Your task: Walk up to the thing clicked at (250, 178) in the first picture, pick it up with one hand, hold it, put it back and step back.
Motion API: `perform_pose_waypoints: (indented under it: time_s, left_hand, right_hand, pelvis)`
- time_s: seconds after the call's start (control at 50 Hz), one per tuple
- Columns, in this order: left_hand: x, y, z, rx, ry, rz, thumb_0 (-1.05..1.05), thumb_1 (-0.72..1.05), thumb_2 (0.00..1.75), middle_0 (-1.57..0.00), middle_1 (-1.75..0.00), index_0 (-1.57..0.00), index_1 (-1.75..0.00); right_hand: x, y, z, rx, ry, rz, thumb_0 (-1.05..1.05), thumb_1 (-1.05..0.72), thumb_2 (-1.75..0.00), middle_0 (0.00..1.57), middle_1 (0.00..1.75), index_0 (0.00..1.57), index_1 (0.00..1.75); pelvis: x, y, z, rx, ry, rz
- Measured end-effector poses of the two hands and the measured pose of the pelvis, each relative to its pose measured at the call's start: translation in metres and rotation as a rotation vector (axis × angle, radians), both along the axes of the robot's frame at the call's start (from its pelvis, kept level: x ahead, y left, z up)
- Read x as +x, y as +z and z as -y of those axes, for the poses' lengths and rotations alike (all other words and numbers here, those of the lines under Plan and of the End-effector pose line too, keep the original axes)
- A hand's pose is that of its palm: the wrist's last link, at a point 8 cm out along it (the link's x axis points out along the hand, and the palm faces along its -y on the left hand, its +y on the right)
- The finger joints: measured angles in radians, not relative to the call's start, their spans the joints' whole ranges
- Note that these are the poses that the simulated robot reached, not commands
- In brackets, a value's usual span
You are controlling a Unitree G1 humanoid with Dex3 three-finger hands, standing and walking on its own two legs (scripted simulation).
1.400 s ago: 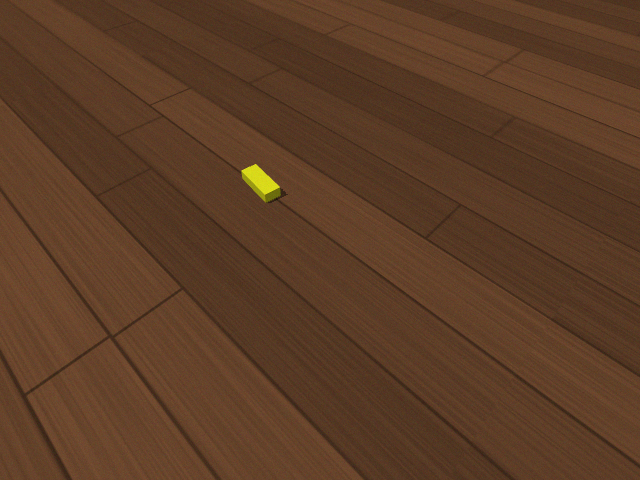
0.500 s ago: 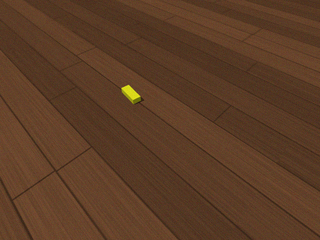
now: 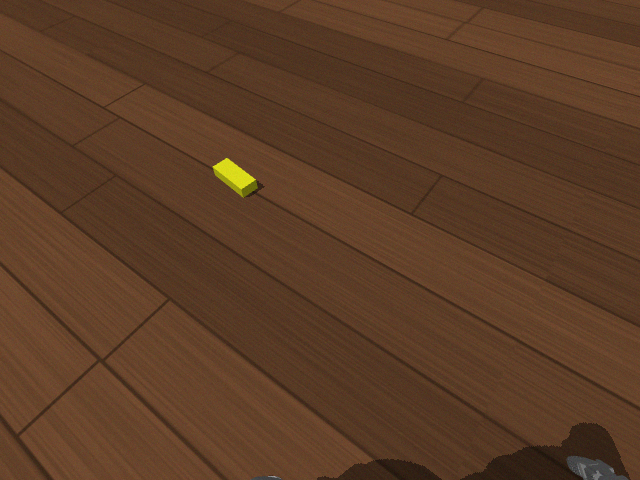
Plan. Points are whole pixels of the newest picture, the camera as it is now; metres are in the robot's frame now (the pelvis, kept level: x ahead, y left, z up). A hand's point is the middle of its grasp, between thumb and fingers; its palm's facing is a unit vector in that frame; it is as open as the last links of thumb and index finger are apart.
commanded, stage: walk up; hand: left
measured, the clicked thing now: (235, 177) +1.35 +0.43 -0.74
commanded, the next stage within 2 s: none
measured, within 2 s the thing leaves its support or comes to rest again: neither
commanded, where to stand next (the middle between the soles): +0.98 +0.55 m, yaw -43 degrees
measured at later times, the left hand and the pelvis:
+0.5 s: hand (137, 315) +0.38 +0.32 -0.12, palm faces -0.21 -0.85 -0.48, open 7.4 cm; pelvis +0.17 +0.09 -0.02, yaw -13 degrees
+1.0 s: hand (90, 231) +0.58 +0.50 -0.15, palm faces -0.44 -0.75 -0.50, open 7.4 cm; pelvis +0.38 +0.24 -0.01, yaw -25 degrees
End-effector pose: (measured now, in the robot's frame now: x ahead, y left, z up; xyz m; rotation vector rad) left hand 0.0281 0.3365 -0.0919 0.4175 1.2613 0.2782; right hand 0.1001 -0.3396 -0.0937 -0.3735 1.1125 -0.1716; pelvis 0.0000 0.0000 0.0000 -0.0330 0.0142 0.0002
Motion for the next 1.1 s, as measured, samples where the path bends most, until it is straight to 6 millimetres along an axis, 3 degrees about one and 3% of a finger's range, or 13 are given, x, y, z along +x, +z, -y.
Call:
perform_pose_waypoints:
  time_s: [0.08,0.12,0.26,0.38,0.46,0.58,0.7,0.8,0.86,0.9,1.0,1.1]
  left_hand:
    - [0.04,-0.007,-0.044,0.031,-0.053,0.005,0.01,0.9,0.9,-0.21,-0.3,-0.21,-0.3]
    - [0.069,-0.005,-0.053,0.043,-0.089,0.0,0.01,0.9,0.9,-0.2,-0.3,-0.21,-0.3]
    - [0.193,0.018,-0.055,0.002,-0.254,0.114,0.01,0.91,0.9,-0.2,-0.3,-0.2,-0.3]
    - [0.3,0.019,-0.033,0.003,-0.378,0.225,0.01,0.91,0.9,-0.2,-0.3,-0.2,-0.3]
    - [0.338,0.013,-0.026,0.001,-0.39,0.304,0.01,0.9,0.9,-0.2,-0.3,-0.21,-0.3]
    - [0.352,0.016,-0.047,-0.006,-0.369,0.262,0.01,0.9,0.9,-0.21,-0.3,-0.21,-0.3]
    - [0.38,0.008,-0.1,0.015,-0.386,0.174,0.01,0.9,0.9,-0.21,-0.3,-0.21,-0.3]
    - [0.435,-0.013,-0.164,0.05,-0.419,0.119,0.01,0.9,0.9,-0.21,-0.3,-0.21,-0.3]
    - [0.482,-0.032,-0.198,0.092,-0.45,0.084,0.01,0.9,0.9,-0.21,-0.3,-0.21,-0.3]
    - [0.508,-0.034,-0.204,0.099,-0.468,0.067,0.01,0.9,0.9,-0.21,-0.3,-0.21,-0.3]
    - [0.564,-0.015,-0.195,0.036,-0.528,0.069,0.01,0.91,0.9,-0.2,-0.3,-0.2,-0.3]
    - [0.614,0.001,-0.186,0.021,-0.589,0.083,0.01,0.9,0.9,-0.2,-0.3,-0.21,-0.3]
  right_hand:
    - [0.0,0.001,-0.028,-0.025,-0.037,0.019,0.01,-0.91,-0.9,0.2,0.3,0.2,0.3]
    - [-0.007,0.003,-0.043,-0.011,-0.085,0.033,0.01,-0.91,-0.9,0.2,0.3,0.2,0.3]
    - [-0.033,0.001,-0.084,0.042,-0.252,-0.018,0.01,-0.9,-0.9,0.2,0.3,0.2,0.3]
    - [-0.033,-0.032,-0.102,0.08,-0.35,-0.085,0.01,-0.9,-0.9,0.2,0.3,0.2,0.3]
    - [-0.003,-0.051,-0.114,0.102,-0.348,-0.102,0.01,-0.9,-0.9,0.2,0.3,0.2,0.3]
    - [0.069,-0.037,-0.13,0.109,-0.306,-0.013,0.02,-0.9,-0.9,0.2,0.3,0.2,0.3]
    - [0.124,-0.019,-0.144,0.052,-0.314,0.038,0.01,-0.9,-0.9,0.2,0.3,0.2,0.3]
    - [0.161,-0.012,-0.171,-0.033,-0.35,0.032,0.01,-0.9,-0.9,0.2,0.3,0.2,0.3]
    - [0.171,-0.011,-0.2,-0.075,-0.393,0.031,0.01,-0.91,-0.9,0.2,0.3,0.2,0.3]
    - [0.171,-0.009,-0.223,-0.066,-0.444,0.018,0.01,-0.91,-0.9,0.2,0.3,0.2,0.3]
    - [0.169,0.0,-0.276,-0.007,-0.533,-0.062,0.01,-0.9,-0.9,0.2,0.3,0.2,0.3]
    - [0.176,-0.009,-0.313,0.041,-0.584,-0.105,0.01,-0.9,-0.9,0.2,0.3,0.21,0.3]
  pelvis:
    - [0.019,-0.008,-0.033,0.035,-0.045,0.009]
    - [0.03,-0.004,-0.045,0.028,-0.072,0.006]
    - [0.083,0.009,-0.068,0.026,-0.139,0.022]
    - [0.133,-0.009,-0.076,0.039,-0.201,0.049]
    - [0.16,-0.021,-0.081,-0.008,-0.218,0.069]
    - [0.203,-0.011,-0.103,-0.022,-0.259,0.092]
    - [0.255,-0.011,-0.142,-0.02,-0.309,0.083]
    - [0.308,-0.028,-0.189,-0.034,-0.345,0.047]
    - [0.333,-0.04,-0.214,0.012,-0.374,0.051]
    - [0.346,-0.036,-0.225,0.008,-0.397,0.047]
    - [0.383,-0.01,-0.245,0.014,-0.431,0.03]
    - [0.42,-0.003,-0.261,0.028,-0.467,0.038]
